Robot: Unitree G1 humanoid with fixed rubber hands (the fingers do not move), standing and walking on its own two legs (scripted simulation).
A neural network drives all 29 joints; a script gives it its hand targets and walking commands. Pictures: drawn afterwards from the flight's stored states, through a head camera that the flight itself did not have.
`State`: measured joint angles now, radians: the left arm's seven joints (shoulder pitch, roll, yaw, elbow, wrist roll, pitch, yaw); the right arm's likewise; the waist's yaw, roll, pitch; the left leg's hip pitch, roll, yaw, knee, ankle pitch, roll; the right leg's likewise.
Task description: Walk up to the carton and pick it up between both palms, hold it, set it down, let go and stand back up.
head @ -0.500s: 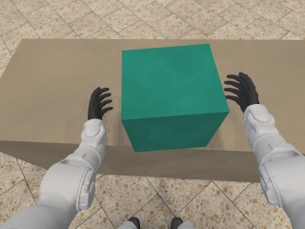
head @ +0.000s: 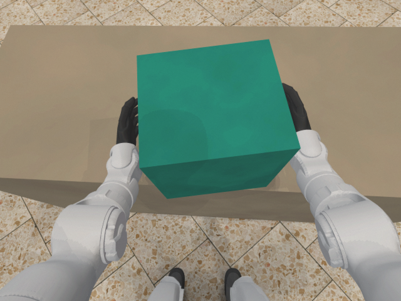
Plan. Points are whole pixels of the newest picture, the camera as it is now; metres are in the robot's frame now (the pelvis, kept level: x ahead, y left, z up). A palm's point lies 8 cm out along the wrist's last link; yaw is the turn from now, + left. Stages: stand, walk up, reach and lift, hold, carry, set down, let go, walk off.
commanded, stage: reach and lift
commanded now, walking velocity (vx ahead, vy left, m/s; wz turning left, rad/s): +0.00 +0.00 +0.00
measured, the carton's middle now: (210, 130) +0.44 +0.02 -0.03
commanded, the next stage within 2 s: none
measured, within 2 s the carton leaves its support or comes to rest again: leaves its support in 1.52 s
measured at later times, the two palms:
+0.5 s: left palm (122, 145) +0.39 +0.19 -0.01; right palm (294, 131) +0.43 -0.14 +0.00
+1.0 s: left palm (126, 143) +0.40 +0.19 -0.02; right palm (291, 128) +0.44 -0.14 -0.01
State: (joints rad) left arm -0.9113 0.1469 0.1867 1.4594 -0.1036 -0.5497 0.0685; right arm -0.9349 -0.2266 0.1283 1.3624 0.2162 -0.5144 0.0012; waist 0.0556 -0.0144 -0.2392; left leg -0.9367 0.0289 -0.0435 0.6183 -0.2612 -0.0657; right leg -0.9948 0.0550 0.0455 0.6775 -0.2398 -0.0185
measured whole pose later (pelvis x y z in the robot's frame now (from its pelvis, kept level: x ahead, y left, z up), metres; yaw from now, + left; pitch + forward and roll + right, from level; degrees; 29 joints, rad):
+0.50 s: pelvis -0.02 -0.01 +0.00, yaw +0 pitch +31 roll +2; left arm -0.91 0.14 0.37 1.44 0.02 -0.56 0.09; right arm -0.95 -0.12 -0.28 1.36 -0.17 -0.53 -0.04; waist 0.06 -0.01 -0.24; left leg -0.94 0.03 -0.04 0.62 -0.23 -0.07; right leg -0.99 0.05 0.05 0.68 -0.23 -0.03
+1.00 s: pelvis -0.01 +0.00 +0.00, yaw +0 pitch +32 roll +2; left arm -0.90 0.12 0.43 1.44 0.11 -0.60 0.11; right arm -0.95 -0.11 -0.44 1.36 -0.36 -0.56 -0.04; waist 0.06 -0.01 -0.22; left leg -0.94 0.03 -0.04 0.62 -0.25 -0.07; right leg -0.99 0.05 0.05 0.68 -0.24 -0.03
